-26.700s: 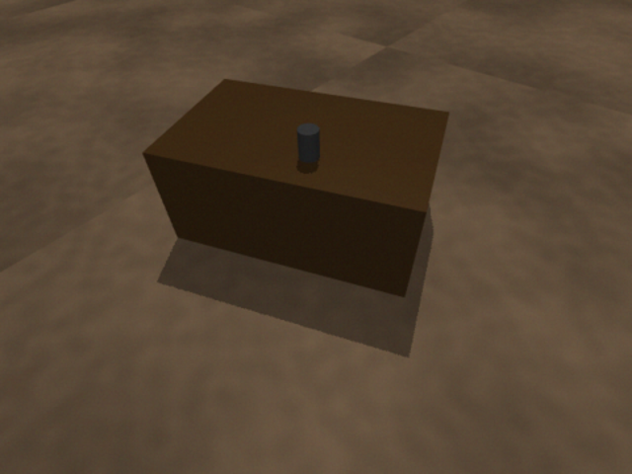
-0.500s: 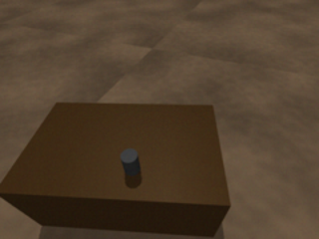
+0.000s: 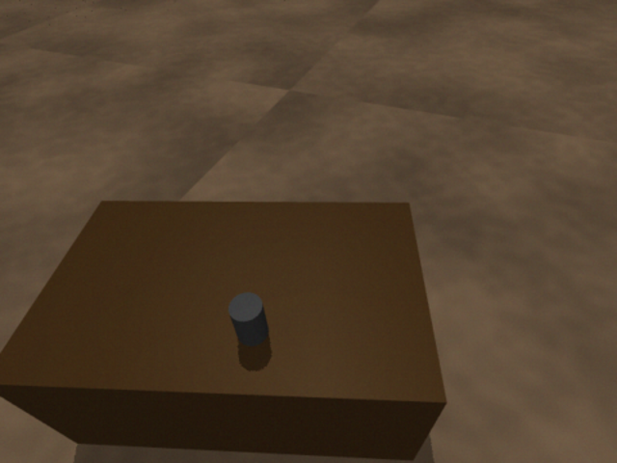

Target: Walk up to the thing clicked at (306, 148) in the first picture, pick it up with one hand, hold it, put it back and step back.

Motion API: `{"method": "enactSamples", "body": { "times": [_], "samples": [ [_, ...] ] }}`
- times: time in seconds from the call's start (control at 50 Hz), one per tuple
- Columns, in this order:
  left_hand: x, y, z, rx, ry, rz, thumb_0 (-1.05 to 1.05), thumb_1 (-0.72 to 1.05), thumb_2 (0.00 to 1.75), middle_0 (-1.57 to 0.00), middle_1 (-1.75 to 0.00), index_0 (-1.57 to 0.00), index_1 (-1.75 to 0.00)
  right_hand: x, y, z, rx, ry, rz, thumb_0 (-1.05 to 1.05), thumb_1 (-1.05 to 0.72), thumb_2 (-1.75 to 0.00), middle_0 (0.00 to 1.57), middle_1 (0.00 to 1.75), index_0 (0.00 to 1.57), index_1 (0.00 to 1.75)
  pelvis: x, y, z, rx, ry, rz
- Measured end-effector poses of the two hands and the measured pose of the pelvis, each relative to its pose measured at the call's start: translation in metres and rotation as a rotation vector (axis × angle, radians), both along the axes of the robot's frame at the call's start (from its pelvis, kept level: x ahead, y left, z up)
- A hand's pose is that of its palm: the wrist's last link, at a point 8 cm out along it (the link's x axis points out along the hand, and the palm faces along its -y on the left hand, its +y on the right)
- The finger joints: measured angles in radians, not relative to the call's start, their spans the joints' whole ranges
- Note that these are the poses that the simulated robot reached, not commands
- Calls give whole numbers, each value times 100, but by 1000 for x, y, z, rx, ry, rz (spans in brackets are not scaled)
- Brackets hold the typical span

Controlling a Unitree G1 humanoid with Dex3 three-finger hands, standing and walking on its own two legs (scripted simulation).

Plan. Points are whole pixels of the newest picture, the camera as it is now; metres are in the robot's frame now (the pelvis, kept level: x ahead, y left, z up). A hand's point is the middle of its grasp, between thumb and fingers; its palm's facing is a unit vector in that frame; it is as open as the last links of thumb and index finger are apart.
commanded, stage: stand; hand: left
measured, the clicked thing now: (249, 319) +0.51 +0.18 -0.28
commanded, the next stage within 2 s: step back in 0.66 s
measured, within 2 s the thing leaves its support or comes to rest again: neither
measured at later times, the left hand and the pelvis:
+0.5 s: hand out of the picture +0.07 +0.25 -0.16, palm faces -0.02 -0.94 -0.35, open 7.4 cm; pelvis +0.00 -0.01 +0.00, yaw +0 degrees
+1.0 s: hand out of the picture +0.09 +0.30 -0.18, palm faces -0.04 -0.93 -0.38, open 7.4 cm; pelvis -0.05 +0.04 -0.03, yaw +0 degrees
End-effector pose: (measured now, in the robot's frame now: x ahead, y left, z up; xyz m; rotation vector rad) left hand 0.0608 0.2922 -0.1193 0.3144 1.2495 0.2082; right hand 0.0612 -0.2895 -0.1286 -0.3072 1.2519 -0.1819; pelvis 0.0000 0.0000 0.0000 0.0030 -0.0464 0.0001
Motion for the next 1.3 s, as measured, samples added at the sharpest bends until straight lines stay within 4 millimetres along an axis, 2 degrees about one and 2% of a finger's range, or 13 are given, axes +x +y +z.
{"method": "enactSamples", "body": {
  "times": [0.2, 0.66, 0.8, 0.88, 0.96, 1.0, 1.06, 1.16, 1.3],
  "samples": [
    [9, 0, 3, 3, -24, -7, 0, 90, 90, -20, -30, -21, -30, 6, -3, 2, -4, -19, -1, 0, -91, -90, 20, 30, 21, 30, 1, -1, 0, 1, -1, -3],
    [0, -5, 0, 0, 11, -6, 0, 90, 90, -20, -30, -21, -30, -5, -10, 0, -1, 17, -10, 0, -91, -90, 20, 30, 21, 30, 2, -7, 0, 1, 9, -4],
    [3, 10, -2, 25, -15, 3, 0, 90, 90, -20, -30, -21, -30, -3, -17, -2, -27, 11, -20, 0, -91, -90, 20, 30, 21, 30, -19, -2, -7, -7, 18, -14],
    [7, 27, -5, 46, -25, -31, 0, 90, 90, -20, -30, -21, -30, -15, -15, 3, -56, 17, -28, 0, -91, -90, 20, 30, 21, 30, -32, 11, -10, 11, 31, -21],
    [18, 46, -15, 44, -69, -62, 0, 90, 90, -20, -30, -21, -30, -36, -8, 5, -99, 35, -29, 0, -91, -90, 20, 30, 21, 30, -43, 29, -19, 2, 44, -6],
    [24, 55, -23, 31, -97, -68, 0, 90, 90, -20, -30, -21, -30, -49, -1, 2, -127, 47, -27, 0, -91, -90, 20, 30, 21, 30, -50, 40, -26, -3, 40, 0],
    [26, 61, -25, 21, -113, -70, 0, 90, 90, -20, -30, -21, -30, -70, 15, 5, -124, 78, -26, 0, -91, -90, 20, 30, 21, 30, -61, 48, -24, 0, 25, -9],
    [12, 61, -21, 0, -91, -83, 0, 90, 90, -20, -30, -21, -30, -91, 33, 12, -109, 85, -42, 0, -91, -90, 20, 30, 21, 30, -71, 55, -14, -26, 46, -20],
    [-21, 62, -20, 22, -53, -112, 0, 90, 90, -20, -30, -21, -30, -94, 38, -1, -81, -9, -59, 0, -91, -90, 20, 30, 21, 30, -92, 57, -20, -8, 32, -64]
  ]
}}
